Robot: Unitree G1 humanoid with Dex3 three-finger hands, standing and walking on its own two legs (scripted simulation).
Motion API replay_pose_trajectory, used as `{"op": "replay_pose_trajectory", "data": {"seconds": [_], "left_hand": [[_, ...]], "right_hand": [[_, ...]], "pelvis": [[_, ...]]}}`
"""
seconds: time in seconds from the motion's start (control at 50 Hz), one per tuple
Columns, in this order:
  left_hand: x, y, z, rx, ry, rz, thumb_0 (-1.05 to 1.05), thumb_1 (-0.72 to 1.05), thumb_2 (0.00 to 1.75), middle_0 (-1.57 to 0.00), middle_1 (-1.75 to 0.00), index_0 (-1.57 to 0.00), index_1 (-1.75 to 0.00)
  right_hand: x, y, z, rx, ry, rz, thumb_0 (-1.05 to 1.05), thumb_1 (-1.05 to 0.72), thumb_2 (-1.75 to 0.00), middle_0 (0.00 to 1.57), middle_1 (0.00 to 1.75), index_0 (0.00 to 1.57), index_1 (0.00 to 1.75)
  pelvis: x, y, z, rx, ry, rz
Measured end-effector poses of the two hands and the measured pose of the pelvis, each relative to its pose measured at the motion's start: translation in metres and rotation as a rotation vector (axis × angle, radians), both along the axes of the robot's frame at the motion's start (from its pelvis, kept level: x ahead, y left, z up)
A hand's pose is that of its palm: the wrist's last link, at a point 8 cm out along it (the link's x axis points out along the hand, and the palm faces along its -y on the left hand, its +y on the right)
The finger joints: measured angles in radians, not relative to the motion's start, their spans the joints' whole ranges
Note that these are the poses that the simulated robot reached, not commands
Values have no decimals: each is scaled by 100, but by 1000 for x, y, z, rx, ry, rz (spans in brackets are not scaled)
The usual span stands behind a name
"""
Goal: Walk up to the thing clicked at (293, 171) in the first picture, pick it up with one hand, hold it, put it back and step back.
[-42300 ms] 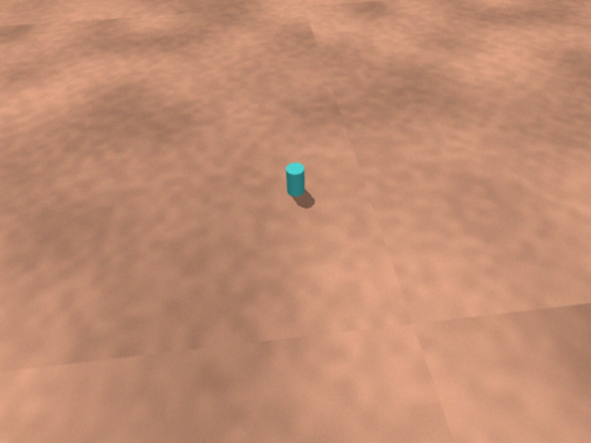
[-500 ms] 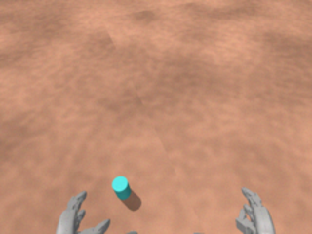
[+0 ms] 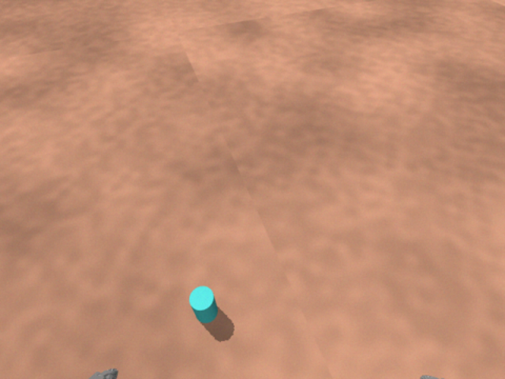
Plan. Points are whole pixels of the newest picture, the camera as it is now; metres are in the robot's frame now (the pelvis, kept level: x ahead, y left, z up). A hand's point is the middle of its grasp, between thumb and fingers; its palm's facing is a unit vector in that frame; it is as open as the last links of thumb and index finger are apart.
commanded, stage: stand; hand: left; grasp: from the side
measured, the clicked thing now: (204, 305) +0.47 +0.21 -0.68
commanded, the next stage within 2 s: step back in 1.68 s
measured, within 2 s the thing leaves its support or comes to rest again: neither
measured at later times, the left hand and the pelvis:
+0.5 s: hand out of the picture +0.03 +0.25 -0.13, palm faces -0.01 -0.94 -0.35, open 7.4 cm; pelvis -0.02 +0.01 +0.02, yaw +1 degrees
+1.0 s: hand out of the picture +0.05 +0.23 -0.13, palm faces -0.02 -0.94 -0.34, open 7.4 cm; pelvis -0.01 -0.01 +0.03, yaw +0 degrees
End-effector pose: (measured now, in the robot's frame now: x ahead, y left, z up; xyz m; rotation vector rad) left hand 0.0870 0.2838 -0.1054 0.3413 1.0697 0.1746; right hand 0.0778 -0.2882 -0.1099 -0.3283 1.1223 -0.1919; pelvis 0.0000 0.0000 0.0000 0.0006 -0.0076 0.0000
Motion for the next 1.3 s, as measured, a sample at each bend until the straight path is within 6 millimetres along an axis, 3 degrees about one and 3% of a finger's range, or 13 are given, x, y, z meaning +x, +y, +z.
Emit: {"op": "replay_pose_trajectory", "data": {"seconds": [0.12,0.32,0.68,0.88,1.1,1.3], "left_hand": [[-19,8,0,-6,68,37,0,90,90,-20,-30,-21,-30],[-44,12,5,-15,136,66,0,90,90,-20,-30,-21,-30],[-78,6,10,6,227,95,0,90,90,-20,-30,-21,-30],[-59,-6,10,-8,214,86,0,90,90,-20,-30,-21,-30],[-25,-12,14,-11,170,66,0,90,90,-20,-30,-21,-30],[-7,-12,17,-6,153,62,0,90,90,-20,-30,-21,-30]], "right_hand": [[-14,12,2,20,56,-15,1,-90,-90,20,30,20,30],[-22,24,4,53,76,-18,0,-90,-90,20,30,20,30],[-41,-2,4,49,141,-42,0,-90,-90,20,30,20,30],[-41,-12,4,43,161,-52,0,-90,-90,20,30,20,30],[-25,-15,6,45,145,-50,0,-90,-90,20,30,20,30],[-10,-19,8,38,131,-47,0,-90,-90,20,30,20,30]], "pelvis": [[-2,6,10,-4,-27,1],[-11,10,21,1,-58,5],[-20,-4,25,2,-52,11],[-12,-11,26,2,-47,5],[-1,-15,28,4,-37,0],[8,-17,29,3,-31,-3]]}}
